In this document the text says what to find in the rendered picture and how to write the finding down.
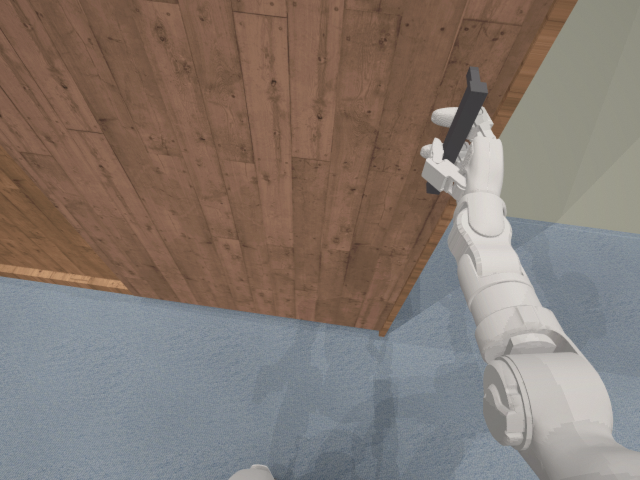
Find robot right upper arm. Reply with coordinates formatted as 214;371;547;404
483;352;640;480

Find robot right hand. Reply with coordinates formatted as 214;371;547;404
420;107;504;204

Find robot left shin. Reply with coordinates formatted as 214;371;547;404
250;464;274;478

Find wardrobe door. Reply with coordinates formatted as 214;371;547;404
0;145;120;281
0;0;554;331

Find handle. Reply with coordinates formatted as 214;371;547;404
426;66;488;195

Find robot right forearm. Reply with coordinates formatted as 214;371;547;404
447;192;613;432

